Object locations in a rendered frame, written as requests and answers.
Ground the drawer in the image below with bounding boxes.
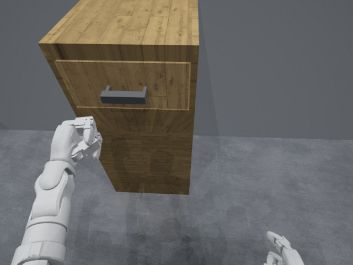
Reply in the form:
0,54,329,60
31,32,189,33
56,60,189,109

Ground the cabinet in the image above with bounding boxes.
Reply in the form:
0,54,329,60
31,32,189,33
38,0,199,195

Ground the robot right hand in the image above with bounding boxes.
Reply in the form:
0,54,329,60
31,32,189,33
264,231,304,265

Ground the left robot forearm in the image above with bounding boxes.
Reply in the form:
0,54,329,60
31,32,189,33
11,160,76,265

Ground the handle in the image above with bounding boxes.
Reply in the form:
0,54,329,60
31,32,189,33
100,86,147,104

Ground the robot left hand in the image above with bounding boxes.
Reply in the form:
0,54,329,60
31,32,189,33
50,116,103,168

